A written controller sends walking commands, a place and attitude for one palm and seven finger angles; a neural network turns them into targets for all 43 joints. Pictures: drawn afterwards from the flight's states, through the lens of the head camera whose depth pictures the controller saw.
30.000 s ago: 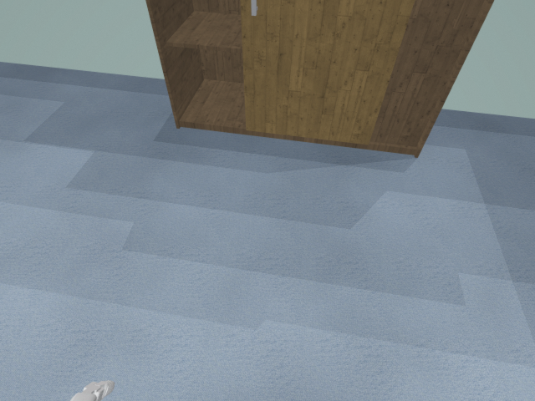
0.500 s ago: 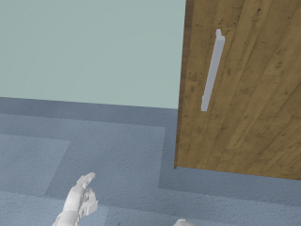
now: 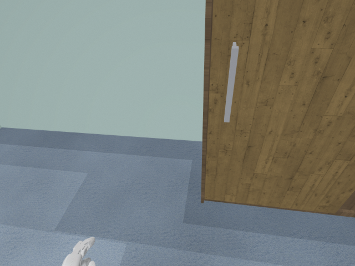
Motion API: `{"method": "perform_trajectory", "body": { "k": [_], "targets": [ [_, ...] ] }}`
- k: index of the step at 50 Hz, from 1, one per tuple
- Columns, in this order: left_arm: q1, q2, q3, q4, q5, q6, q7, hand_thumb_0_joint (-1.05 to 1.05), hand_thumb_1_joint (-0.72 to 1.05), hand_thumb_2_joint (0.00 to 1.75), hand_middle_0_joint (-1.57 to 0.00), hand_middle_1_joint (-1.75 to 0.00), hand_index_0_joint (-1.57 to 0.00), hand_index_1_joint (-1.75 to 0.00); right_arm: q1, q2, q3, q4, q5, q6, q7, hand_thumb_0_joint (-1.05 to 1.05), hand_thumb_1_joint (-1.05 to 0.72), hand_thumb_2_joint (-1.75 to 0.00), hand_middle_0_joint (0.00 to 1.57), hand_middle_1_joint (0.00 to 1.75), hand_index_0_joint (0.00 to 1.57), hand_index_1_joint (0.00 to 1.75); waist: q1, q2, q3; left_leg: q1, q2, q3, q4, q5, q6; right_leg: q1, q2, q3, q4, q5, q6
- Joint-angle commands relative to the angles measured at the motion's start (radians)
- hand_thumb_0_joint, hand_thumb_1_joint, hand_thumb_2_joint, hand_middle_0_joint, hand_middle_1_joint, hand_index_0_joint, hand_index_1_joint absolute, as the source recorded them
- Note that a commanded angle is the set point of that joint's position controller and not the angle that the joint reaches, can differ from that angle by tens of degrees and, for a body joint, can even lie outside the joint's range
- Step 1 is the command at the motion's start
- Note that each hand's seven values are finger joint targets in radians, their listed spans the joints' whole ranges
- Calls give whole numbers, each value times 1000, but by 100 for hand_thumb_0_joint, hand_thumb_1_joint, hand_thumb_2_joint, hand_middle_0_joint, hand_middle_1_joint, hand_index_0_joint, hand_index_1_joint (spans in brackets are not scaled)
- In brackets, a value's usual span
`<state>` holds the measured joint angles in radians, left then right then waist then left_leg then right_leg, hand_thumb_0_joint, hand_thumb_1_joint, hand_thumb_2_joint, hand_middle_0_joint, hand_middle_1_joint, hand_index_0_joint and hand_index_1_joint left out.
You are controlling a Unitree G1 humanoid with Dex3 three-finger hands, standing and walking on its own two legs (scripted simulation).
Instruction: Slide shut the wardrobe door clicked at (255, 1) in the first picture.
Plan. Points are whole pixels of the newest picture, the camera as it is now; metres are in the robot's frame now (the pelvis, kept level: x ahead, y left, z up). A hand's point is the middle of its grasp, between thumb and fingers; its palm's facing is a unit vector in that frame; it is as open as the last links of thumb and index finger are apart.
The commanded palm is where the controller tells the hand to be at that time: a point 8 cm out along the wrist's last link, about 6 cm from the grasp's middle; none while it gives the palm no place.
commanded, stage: stop stepping back and stand still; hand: right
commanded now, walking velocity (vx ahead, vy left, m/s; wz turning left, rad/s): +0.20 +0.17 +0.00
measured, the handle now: (230, 85) +0.68 -0.16 +0.10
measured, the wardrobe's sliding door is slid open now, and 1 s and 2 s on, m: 0.00 0.00 0.00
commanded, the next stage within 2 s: let the arm hang, fingers relaxed in 0.58 s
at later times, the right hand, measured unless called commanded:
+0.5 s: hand out of the picture +0.14 -0.30 +0.19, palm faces +0.53 +0.78 -0.32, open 7.4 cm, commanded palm +0.07 -0.33 +0.19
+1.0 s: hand out of the picture +0.01 -0.21 -0.17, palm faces +0.16 +0.97 -0.17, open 6.9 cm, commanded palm none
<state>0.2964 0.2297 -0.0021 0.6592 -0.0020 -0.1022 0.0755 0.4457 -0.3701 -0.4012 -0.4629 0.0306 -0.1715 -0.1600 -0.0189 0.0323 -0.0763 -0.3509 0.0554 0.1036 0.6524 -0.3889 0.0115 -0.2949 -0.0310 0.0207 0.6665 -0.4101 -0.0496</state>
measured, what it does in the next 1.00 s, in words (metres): steps on the spot: left foot, then left foot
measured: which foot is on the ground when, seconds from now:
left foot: down 0.00-0.00, up 0.02-0.20, down 0.22-0.42, up 0.44-0.64, down 0.66-1.00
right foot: down 0.00-1.00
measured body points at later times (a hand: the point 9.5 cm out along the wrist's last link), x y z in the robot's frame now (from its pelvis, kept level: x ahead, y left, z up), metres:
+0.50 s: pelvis -0.06 -0.02 +0.00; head -0.08 -0.05 +0.45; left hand +0.11 +0.22 -0.06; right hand +0.10 -0.34 +0.20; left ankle -0.03 +0.11 -0.67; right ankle -0.03 -0.13 -0.72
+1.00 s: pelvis -0.03 -0.03 +0.00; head -0.01 -0.04 +0.45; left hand +0.04 +0.21 -0.14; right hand +0.00 -0.26 -0.15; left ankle +0.01 +0.09 -0.72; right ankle -0.02 -0.13 -0.72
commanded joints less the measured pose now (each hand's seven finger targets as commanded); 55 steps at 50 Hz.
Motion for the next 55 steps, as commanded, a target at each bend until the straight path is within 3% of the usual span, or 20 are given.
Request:
{"method": "perform_trajectory", "body": {
  "k": [1,4,8,9,10,11,15,19,21,23,30,32,33,34,37,40,41,46,48,55],
  "targets": [
    [-130,105,60,-164,0,-86,-5,0,90,90,-20,-30,-20,-30,-134,-225,-110,-211,-24,-80,-13,0,-90,-90,20,30,20,30,50,-340,81,-203,-110,-98,630,-100,-9,-68,-260,512,-518,-259,-197],
    [-179,79,43,-157,1,-85,-44,0,90,90,-20,-30,-20,-30,-14,-231,-132,-300,-21,-96,-4,0,-90,-90,20,30,20,30,21,-221,135,-151,-25,-121,421,-27,7,-164,-237,388,-473,-271,-163],
    [-165,97,50,-180,18,-42,-24,0,90,90,-20,-30,-20,-30,82,-228,-159,-214,-20,-88,3,0,-90,-90,20,30,20,30,-10,-275,30,436,-96,-16,-54,-67,38,-423,-116,133,-295,-300,-44],
    [-147,92,53,-172,15,-30,-23,0,90,90,-20,-30,-20,-30,72,-230,-161,-175,-25,-79,9,0,-90,-90,20,30,20,30,-19,-90,32,445,-41,-98,-213,-90,64,-434,-31,44,-38,-223,-15],
    [-139,82,63,-177,4,-15,-26,0,90,90,-20,-30,-20,-30,84,-217,-142,-105,-19,-64,18,0,-90,-90,20,30,20,30,-6,227,73,341,162,-454,-421,-240,150,-484,77,-55,344,-131,11],
    [-158,116,69,-195,-6,-24,-18,0,90,90,-20,-30,-20,-30,-49,-260,-159,-183,7,-78,27,0,-90,-90,20,30,20,30,24,252,96,145,297,-623,-507,-158,205,-449,72,-19,637,-29,34],
    [-146,95,68,-141,0,-44,2,0,90,90,-20,-30,-20,-30,-159,-205,-102,-183,-5,-74,26,0,-90,-90,20,30,20,30,59,112,136,-282,235,-414,-469,-468,174,-109,-60,15,416,35,17],
    [-124,90,42,-135,12,-79,30,0,90,90,-20,-30,-20,-30,-209,-199,-62,-274,-22,-87,-13,0,-90,-90,20,30,20,30,59,-109,9,-136,75,-156,-94,-275,97,191,15,-78,-214,-7,-7],
    [-129,107,47,-167,9,-96,19,0,90,90,-20,-30,-20,-30,-254,-229,-92,-369,-29,-110,-28,0,-90,-90,20,30,20,30,49,-416,55,-285,-120,-48,448,-172,0,180,-297,464,-485,-76,-146],
    [-134,80,50,-152,9,-94,-14,0,90,90,-20,-30,-20,-30,-151,-231,-125,-259,-29,-98,-12,0,-90,-90,20,30,20,30,48,-215,128,-322,-39,-147,567,-57,0,54,-311,515,-499,-101,-177],
    [-139,82,42,-196,9,-32,-24,0,90,90,-20,-30,-20,-30,77,-192,-128,-185,-18,-68,-1,0,-90,-90,20,30,20,30,13,-177,43,358,-78,-8,-162,-12,18,-268,-119,40,-259,-192,-29],
    [-134,79,54,-195,3,-15,-21,0,90,90,-20,-30,-20,-30,31,-237,-155,-161,-11,-57,0,0,-90,-90,20,30,20,30,29,128,62,270,174,-459,-405,-133,154,-315,13,-51,171,-70,19],
    [-135,88,54,-195,6,-21,-17,0,90,90,-20,-30,-20,-30,-36,-269,-173,-195,6,-69,-3,0,-90,-90,20,30,20,30,37,147,79,189,273,-534,-434,67,200,-272,10,-47,303,-8,35],
    [-166,154,76,-25,4,-42,-98,0,90,90,-20,-30,-20,-30,-4,-31,227,534,-108,93,123,0,-90,-90,20,30,20,30,55,55,63,123,391,-321,-248,508,186,-355,-79,-20,373,-139,44],
    [35,78,52,0,17,71,-93,0,90,90,-20,-30,-20,-30,-123,50,275,628,-74,183,139,0,-90,-90,20,30,20,30,104,210,50,-108,172,-128,-110,156,97,-36,-27,-12,63,46,38],
    [-8,225,69,-9,63,78,-79,0,90,90,-20,-30,-20,-30,-156,91,329,756,-61,203,154,0,-90,-90,20,30,20,30,70,-183,112,-227,-46,-58,278,-170,-40,-35,-300,438,-307,223,-143],
    [2,202,63,8,69,71,-68,0,90,90,-20,-30,-20,-30,-222,67,323,806,-57,199,155,0,-90,-90,20,30,20,30,85,-123,88,-227,-34,-121,360,-190,-33,-17,-314,492,-358,318,-177],
    [-97,123,24,108,35,75,-54,0,90,90,-20,-30,-20,-30,-96,39,343,1186,-47,173,161,0,-90,-90,20,30,20,30,-36,-112,-11,203,-15,-182,-138,164,-17,-91,-103,79,-157,410,-37],
    [-24,52,22,149,13,92,-62,0,90,90,-20,-30,-20,-30,-119,-24,358,1272,-48,157,153,0,-90,-90,20,30,20,30,34,7,31,94,189,-458,-358,128,104,-59,42,-58,-18,-12,42],
    [71,20,22,313,22,94,-48,0,90,90,-20,-30,-20,-30,-166,85,372,1419,-37,156,137,0,-90,-90,20,30,20,30,42,-106,59,90,26,-216,-292,246,41,118,-63,56,-262,302,3]
  ]
}}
